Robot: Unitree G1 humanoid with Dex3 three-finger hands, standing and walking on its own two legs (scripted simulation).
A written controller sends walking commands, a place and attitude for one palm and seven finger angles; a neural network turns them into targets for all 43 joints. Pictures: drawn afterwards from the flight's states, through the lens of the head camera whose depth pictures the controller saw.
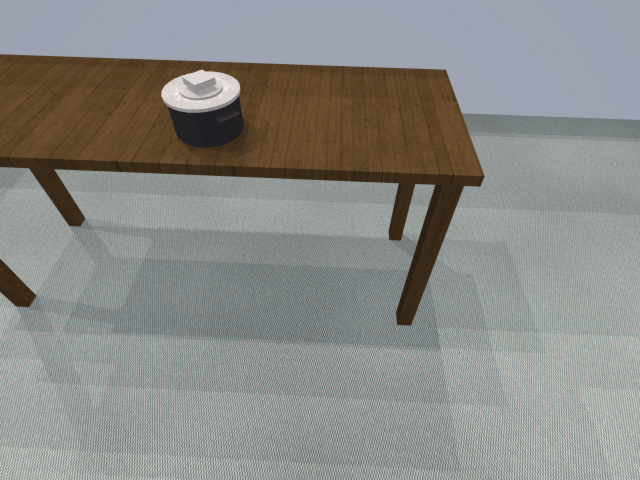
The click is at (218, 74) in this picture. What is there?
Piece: lid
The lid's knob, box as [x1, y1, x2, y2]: [182, 70, 215, 91]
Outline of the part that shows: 214,77 203,70 199,70 183,76 182,78 183,82 186,85 197,91 215,84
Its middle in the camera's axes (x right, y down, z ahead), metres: -0.27 -0.35 +0.86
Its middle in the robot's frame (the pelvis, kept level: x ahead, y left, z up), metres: +0.88 +0.32 +0.06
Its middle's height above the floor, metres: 0.84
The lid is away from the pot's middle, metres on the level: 0.00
